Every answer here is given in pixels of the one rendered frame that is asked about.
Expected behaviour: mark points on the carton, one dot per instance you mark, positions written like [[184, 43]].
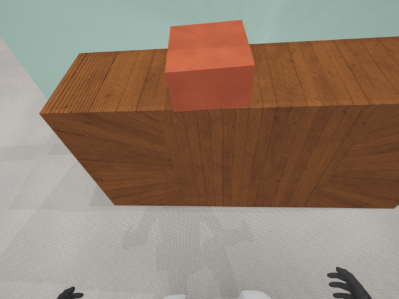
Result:
[[209, 66]]

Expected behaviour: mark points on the robot right hand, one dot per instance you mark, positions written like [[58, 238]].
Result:
[[352, 285]]

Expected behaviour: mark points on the robot left hand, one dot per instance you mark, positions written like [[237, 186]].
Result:
[[68, 294]]

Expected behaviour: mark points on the pedestal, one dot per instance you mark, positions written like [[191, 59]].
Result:
[[322, 129]]

